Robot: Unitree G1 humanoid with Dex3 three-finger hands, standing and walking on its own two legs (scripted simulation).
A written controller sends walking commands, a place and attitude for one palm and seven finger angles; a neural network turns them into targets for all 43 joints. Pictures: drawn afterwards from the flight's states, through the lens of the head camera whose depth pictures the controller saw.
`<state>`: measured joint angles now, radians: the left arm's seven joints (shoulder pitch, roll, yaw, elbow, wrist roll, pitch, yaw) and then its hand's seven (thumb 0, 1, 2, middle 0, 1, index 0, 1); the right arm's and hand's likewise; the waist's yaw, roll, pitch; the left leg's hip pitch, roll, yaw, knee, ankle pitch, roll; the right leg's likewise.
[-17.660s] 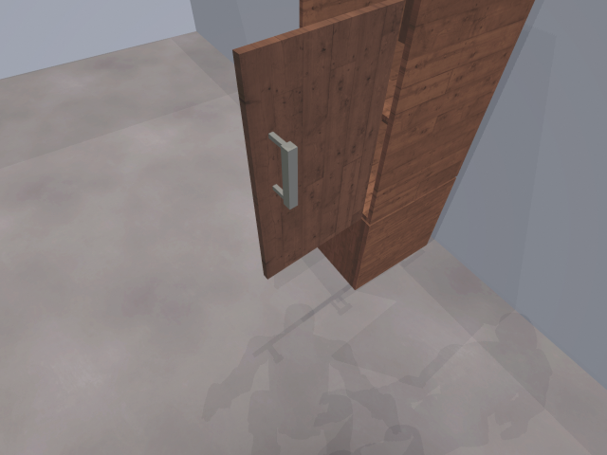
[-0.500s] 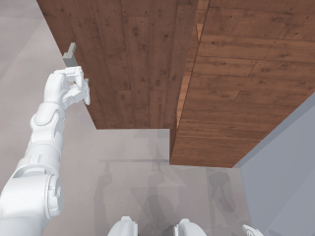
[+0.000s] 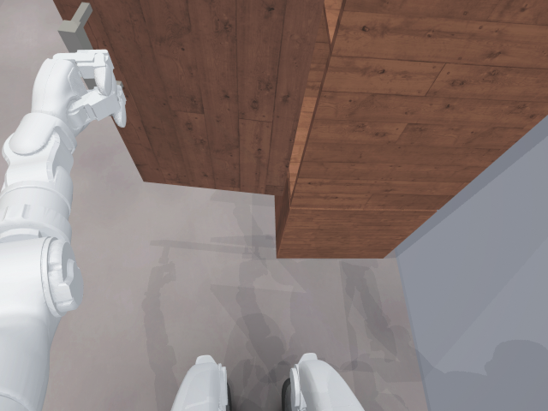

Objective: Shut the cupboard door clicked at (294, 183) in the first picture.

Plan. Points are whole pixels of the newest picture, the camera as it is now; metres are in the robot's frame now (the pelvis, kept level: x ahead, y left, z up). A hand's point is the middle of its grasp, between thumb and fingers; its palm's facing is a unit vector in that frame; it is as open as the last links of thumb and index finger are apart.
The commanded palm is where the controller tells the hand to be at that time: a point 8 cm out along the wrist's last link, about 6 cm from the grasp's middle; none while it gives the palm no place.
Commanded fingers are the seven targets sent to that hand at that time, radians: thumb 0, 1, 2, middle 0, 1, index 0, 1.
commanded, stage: push the door shut along its arc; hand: left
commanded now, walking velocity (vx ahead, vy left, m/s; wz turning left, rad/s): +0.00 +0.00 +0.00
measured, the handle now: (98, 64) +0.59 +0.22 +0.10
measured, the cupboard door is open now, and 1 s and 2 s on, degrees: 84 71 65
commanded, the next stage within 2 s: pull the fist back off the door in 1.02 s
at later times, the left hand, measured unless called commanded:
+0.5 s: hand (143, 68) +0.57 +0.15 +0.11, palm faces -0.27 -0.96 +0.01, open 3.1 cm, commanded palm +0.59 +0.17 +0.11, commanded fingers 0.00 0.90 0.90 -1.30 -1.50 -1.30 -1.50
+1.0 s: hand (171, 47) +0.61 +0.11 +0.12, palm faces -0.37 -0.93 -0.01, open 3.0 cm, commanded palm +0.64 +0.13 +0.11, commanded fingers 0.00 0.90 0.90 -1.30 -1.50 -1.30 -1.50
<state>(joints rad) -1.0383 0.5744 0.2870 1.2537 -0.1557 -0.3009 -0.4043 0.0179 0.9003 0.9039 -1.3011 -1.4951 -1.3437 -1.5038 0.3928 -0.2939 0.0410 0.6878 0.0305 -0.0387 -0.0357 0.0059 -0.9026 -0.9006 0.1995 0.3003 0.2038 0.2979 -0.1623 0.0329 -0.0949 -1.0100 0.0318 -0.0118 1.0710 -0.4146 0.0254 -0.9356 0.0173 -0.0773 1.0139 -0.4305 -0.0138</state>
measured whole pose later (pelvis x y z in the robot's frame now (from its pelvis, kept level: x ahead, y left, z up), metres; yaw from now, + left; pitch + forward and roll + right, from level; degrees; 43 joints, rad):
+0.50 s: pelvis +0.00 +0.01 -0.02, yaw -2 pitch +25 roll -5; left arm -1.29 0.67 0.28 1.35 -0.08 -0.21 -0.45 0.02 0.90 0.90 -1.30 -1.50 -1.30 -1.50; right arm 0.39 -0.28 0.07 0.68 0.00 -0.07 -0.04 0.00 -0.90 -0.90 0.20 0.30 0.21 0.30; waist -0.24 0.05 -0.09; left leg -1.15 0.04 -0.02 1.16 -0.45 0.04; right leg -1.07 0.03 -0.08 1.07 -0.45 0.00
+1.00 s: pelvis +0.02 +0.01 -0.02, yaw -3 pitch +28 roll -5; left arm -1.44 0.74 0.27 1.40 -0.01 -0.15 -0.50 0.00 0.87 0.93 -1.29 -1.49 -1.30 -1.50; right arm 0.43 -0.26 0.07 0.69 -0.02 -0.04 -0.04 0.00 -0.90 -0.90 0.20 0.30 0.21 0.30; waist -0.30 0.06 -0.08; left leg -1.21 0.06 -0.01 1.19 -0.48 0.03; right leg -1.12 0.05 -0.07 1.10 -0.47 -0.01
